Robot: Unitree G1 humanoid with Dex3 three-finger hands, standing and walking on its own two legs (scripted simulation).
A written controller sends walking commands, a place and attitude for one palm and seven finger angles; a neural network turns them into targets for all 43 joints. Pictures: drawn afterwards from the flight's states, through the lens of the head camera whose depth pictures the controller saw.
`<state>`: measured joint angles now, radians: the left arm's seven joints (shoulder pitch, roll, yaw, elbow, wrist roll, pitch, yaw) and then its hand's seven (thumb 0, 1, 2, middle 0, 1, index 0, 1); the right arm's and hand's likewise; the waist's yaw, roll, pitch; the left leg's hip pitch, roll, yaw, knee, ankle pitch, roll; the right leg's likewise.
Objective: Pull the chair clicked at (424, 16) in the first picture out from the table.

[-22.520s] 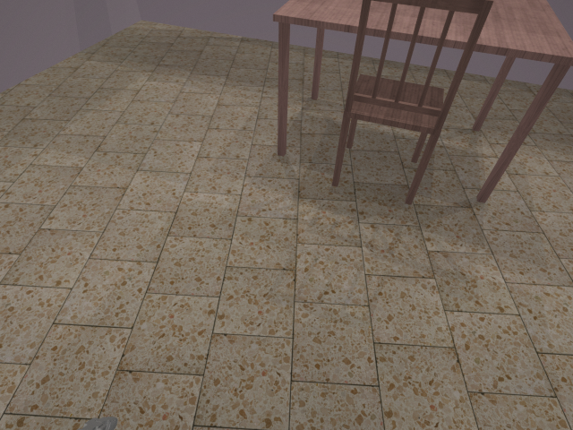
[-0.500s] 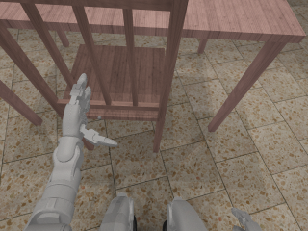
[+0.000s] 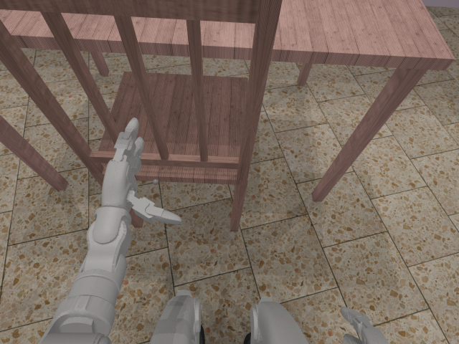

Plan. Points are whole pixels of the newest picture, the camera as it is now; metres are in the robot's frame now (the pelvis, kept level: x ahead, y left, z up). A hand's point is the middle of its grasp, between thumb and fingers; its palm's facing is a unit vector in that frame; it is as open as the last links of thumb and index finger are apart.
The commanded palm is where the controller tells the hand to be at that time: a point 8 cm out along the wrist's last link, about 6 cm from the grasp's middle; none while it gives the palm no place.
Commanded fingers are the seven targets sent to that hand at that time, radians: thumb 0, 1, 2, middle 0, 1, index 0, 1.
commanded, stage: aim the fingers beside a spindle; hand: left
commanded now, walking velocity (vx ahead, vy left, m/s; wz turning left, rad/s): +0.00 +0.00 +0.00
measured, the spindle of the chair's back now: (149, 105) +0.53 +0.15 +0.06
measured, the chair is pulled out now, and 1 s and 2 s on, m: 0.00 0.00 0.00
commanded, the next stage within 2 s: push the fingers through the gap in 1.26 s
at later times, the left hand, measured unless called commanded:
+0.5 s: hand (153, 181) +0.38 +0.13 +0.03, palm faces -0.07 -1.00 -0.04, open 16.9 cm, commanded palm +0.37 +0.18 +0.02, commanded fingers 0.00 -0.50 0.30 -0.06 -0.08 -0.06 -0.08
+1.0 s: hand (156, 184) +0.39 +0.13 +0.02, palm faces -0.07 -1.00 -0.03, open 16.9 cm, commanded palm +0.37 +0.18 +0.02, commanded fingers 0.00 -0.50 0.30 -0.06 -0.08 -0.06 -0.08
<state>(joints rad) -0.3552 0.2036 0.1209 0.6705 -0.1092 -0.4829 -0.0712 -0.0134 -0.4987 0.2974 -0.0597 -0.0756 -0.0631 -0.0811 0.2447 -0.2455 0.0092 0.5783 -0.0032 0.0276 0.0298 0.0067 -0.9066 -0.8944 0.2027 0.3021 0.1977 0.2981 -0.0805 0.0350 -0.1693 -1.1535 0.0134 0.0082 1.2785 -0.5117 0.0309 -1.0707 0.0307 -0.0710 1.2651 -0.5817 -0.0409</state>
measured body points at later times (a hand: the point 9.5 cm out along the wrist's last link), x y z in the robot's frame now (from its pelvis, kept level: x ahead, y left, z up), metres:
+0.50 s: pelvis +0.00 +0.00 +0.00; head +0.11 +0.00 +0.44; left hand +0.38 +0.18 +0.04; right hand +0.11 -0.26 -0.11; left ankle +0.05 +0.10 -0.62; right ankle +0.01 -0.10 -0.62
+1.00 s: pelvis +0.00 +0.00 +0.00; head +0.11 +0.01 +0.44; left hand +0.38 +0.18 +0.02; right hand +0.11 -0.26 -0.12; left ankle +0.05 +0.10 -0.62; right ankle +0.01 -0.10 -0.62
